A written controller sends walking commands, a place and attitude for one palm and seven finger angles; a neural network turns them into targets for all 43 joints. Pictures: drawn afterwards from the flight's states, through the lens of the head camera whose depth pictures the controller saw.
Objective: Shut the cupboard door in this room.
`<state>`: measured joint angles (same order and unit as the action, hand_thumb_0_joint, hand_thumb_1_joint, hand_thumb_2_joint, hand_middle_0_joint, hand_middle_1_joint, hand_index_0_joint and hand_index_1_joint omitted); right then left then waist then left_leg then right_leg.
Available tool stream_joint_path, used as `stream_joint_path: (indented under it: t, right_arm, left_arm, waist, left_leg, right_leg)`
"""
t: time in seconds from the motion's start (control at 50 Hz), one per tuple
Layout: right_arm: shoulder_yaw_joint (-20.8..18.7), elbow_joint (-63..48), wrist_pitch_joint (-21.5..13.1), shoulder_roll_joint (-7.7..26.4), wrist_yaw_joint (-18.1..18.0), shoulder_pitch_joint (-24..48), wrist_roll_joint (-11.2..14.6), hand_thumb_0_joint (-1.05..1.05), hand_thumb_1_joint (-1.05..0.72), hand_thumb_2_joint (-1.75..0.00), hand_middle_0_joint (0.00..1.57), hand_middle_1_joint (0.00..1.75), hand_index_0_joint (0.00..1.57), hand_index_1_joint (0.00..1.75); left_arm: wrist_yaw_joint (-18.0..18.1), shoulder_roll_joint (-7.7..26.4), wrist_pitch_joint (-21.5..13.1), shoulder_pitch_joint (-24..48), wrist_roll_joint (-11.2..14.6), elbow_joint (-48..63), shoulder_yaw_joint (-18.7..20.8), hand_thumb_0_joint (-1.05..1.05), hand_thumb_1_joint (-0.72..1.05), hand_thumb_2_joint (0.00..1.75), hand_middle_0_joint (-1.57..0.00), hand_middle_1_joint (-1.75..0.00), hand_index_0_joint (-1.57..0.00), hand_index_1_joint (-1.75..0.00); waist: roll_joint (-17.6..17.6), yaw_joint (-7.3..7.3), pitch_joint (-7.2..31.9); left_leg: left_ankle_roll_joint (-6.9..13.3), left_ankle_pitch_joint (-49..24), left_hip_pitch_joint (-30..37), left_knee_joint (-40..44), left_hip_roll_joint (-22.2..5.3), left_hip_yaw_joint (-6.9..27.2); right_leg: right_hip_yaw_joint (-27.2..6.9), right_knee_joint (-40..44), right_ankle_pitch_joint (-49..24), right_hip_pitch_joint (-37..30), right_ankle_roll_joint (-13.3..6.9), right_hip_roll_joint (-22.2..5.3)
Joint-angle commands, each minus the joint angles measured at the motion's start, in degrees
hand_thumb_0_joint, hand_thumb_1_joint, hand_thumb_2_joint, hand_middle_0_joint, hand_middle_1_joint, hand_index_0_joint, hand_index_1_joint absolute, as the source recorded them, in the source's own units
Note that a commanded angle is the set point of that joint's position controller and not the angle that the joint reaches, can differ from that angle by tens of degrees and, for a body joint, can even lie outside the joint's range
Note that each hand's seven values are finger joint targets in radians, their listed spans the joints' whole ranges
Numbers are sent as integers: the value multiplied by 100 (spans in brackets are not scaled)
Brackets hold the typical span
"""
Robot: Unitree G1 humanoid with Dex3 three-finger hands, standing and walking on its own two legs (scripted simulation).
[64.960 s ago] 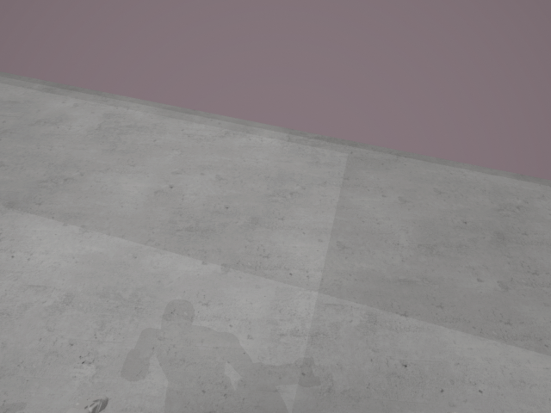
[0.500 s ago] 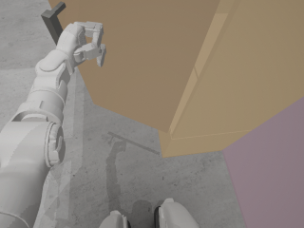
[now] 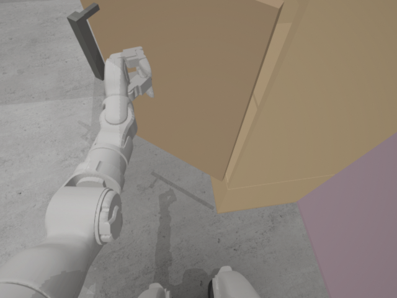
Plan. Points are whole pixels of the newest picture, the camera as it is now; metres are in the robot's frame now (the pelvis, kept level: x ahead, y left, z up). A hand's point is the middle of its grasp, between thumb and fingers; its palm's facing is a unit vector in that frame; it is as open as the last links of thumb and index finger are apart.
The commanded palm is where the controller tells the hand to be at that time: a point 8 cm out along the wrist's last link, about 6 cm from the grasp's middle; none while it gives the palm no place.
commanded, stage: pull the fist back off the door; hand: left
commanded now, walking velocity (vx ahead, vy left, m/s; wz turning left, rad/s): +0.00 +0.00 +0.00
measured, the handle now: (97, 44) +0.61 +0.14 +0.11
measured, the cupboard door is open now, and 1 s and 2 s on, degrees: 51 51 51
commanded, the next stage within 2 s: draw the hand back to the body in 0.56 s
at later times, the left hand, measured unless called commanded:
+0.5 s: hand (138, 110) +0.44 +0.06 +0.10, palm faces +0.00 -1.00 +0.01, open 3.2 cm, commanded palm +0.42 +0.11 +0.11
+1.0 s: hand (89, 138) +0.38 +0.13 +0.13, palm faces +0.03 -1.00 -0.02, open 3.1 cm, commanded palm +0.34 +0.16 +0.15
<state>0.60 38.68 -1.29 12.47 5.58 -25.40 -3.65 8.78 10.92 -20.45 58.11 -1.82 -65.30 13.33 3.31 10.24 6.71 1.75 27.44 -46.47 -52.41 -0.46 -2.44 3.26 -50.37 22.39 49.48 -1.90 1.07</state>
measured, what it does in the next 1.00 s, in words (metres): stands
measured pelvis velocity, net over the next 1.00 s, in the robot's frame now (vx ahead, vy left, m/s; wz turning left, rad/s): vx -0.01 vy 0.00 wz -0.01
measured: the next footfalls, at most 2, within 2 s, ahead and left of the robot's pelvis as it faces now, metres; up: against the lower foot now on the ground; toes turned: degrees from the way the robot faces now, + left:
none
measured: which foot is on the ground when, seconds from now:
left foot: down 0.00-1.00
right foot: down 0.00-1.00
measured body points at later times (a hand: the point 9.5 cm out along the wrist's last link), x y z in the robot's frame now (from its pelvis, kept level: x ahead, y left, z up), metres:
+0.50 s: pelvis -0.01 -0.01 +0.02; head +0.06 -0.01 +0.46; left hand +0.43 +0.12 +0.11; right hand +0.04 -0.28 -0.10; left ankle -0.03 +0.10 -0.69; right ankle +0.01 -0.10 -0.69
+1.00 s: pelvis -0.01 +0.00 +0.03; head +0.01 -0.02 +0.48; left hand +0.37 +0.18 +0.13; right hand +0.06 -0.25 -0.09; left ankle -0.03 +0.10 -0.69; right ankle +0.01 -0.10 -0.69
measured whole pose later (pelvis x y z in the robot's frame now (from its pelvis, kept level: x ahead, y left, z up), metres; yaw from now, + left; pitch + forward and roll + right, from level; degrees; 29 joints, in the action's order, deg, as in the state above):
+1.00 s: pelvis -0.01 +0.00 +0.03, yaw -1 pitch +7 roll +0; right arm 0.1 35.8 0.2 14.2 -0.2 -21.1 2.8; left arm -2.0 10.1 -14.4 22.2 9.3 -33.8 8.0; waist 2.7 2.4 4.9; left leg 1.8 22.4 -24.5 -39.9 0.0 -3.7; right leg 1.7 -39.3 17.9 28.4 -1.7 1.3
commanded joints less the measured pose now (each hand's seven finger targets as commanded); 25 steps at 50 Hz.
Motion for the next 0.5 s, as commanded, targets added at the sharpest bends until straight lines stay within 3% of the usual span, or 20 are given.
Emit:
stream_joint_path:
  t: [0.0,0.02,0.08,0.14,0.2,0.24,0.26,0.3,0.32,0.34,0.38,0.4,0.44,0.46,0.48]
  right_arm:
    - [-413,-332,51,1104,-193,-1045,141,0,-90,-90,20,30,20,30]
    - [-395,-383,36,1088,-229,-980,159,0,-90,-90,20,30,20,30]
    - [-347,-416,-20,1003,-238,-849,161,0,-90,-90,20,30,20,30]
    - [-369,-478,-9,995,-194,-805,170,0,-90,-90,20,30,20,30]
    - [-418,-522,73,1025,-143,-719,235,0,-90,-90,20,30,20,30]
    - [-431,-587,117,1036,-174,-618,310,0,-90,-90,20,30,20,30]
    - [-433,-607,130,1028,-194,-576,327,0,-90,-90,20,30,20,30]
    - [-427,-680,94,977,-253,-377,359,0,-90,-90,20,30,20,30]
    - [-435,-683,63,962,-292,-333,360,0,-90,-90,20,30,20,30]
    - [-429,-659,16,941,-317,-261,360,0,-90,-90,20,30,20,30]
    - [-423,-642,-78,914,-367,-134,360,0,-90,-90,20,30,20,30]
    - [-405,-610,-118,880,-378,-73,349,0,-90,-90,20,30,20,30]
    - [-405,-514,-158,880,-398,-39,348,0,-90,-90,20,30,20,30]
    - [-411,-495,-166,877,-387,-11,354,0,-90,-90,20,30,20,30]
    - [-398,-480,-157,915,-387,16,361,0,-90,-90,20,30,20,30]
  left_arm:
    - [-51,1459,-262,3245,166,1283,367,0,90,90,-130,-150,-130,-150]
    - [-69,1443,-295,3198,281,1431,428,0,90,90,-130,-150,-130,-150]
    - [-121,1243,-470,2588,440,1278,423,0,90,90,-130,-150,-130,-150]
    - [-246,950,-624,1664,326,1001,199,0,90,90,-130,-150,-130,-150]
    - [-428,550,-424,1033,297,674,-156,0,90,90,-130,-150,-130,-150]
    - [-562,408,-302,1120,413,741,-300,0,90,90,-130,-150,-130,-150]
    - [-591,375,-273,1159,507,869,-309,0,90,90,-130,-150,-130,-150]
    - [-595,212,-374,1496,713,1533,-424,0,90,90,-130,-150,-130,-150]
    - [-562,253,-506,1817,768,1963,-444,0,90,90,-130,-150,-130,-150]
    - [-517,361,-663,2058,794,2392,-422,0,90,90,-130,-150,-130,-150]
    - [-413,538,-961,2160,753,3042,-399,0,90,90,-130,-150,-130,-150]
    - [-374,494,-1067,2215,695,3226,-525,0,90,90,-130,-150,-130,-150]
    - [-317,379,-1105,1948,566,3120,-706,0,90,90,-130,-150,-130,-150]
    - [-312,281,-1028,1546,519,2838,-757,0,90,90,-130,-150,-130,-150]
    - [-297,300,-903,1373,490,2588,-739,0,90,90,-130,-150,-130,-150]
  waist:
    - [-106,90,3048]
    - [32,17,3073]
    - [-368,-74,2655]
    - [-607,-173,2325]
    - [-732,-143,1819]
    - [-812,-120,1666]
    - [-863,-145,1658]
    - [-602,-154,1832]
    - [-441,-120,2000]
    - [-154,-153,2260]
    - [79,-209,2732]
    - [175,-189,2757]
    - [-10,-127,2651]
    - [-59,-194,2390]
    - [-159,-164,2165]
  left_leg:
    - [-40,-2770,1775,618,111,293]
    - [-44,-2840,1878,659,127,254]
    - [-21,-2717,1600,760,137,176]
    - [-8,-2693,1412,801,146,122]
    - [2,-2239,1219,891,164,17]
    - [9,-1934,1206,970,200,-9]
    - [18,-1847,1237,1004,214,-8]
    - [31,-1741,1494,1008,227,-9]
    - [30,-1764,1677,1001,214,21]
    - [27,-1821,1882,986,211,44]
    - [14,-2027,2241,922,176,118]
    - [9,-2104,2321,903,171,135]
    - [-6,-2103,2365,911,121,223]
    - [-19,-1985,2241,962,130,209]
    - [-17,-1859,2098,1011,132,200]
  right_leg:
    - [-265,635,-2954,-2333,117,102]
    - [-285,659,-3046,-2421,110,107]
    - [-288,732,-3128,-2652,119,121]
    - [-280,722,-3206,-2683,112,99]
    - [-303,898,-2902,-2543,127,72]
    - [-334,1054,-2605,-2549,140,48]
    - [-354,1114,-2498,-2607,137,44]
    - [-392,1189,-2327,-2604,130,33]
    - [-392,1163,-2317,-2616,131,29]
    - [-416,1126,-2355,-2654,122,36]
    - [-400,976,-2469,-2708,98,43]
    - [-397,923,-2537,-2676,100,42]
    - [-322,860,-2419,-2460,117,42]
    - [-302,895,-2306,-2419,110,45]
    - [-288,940,-2212,-2366,116,32]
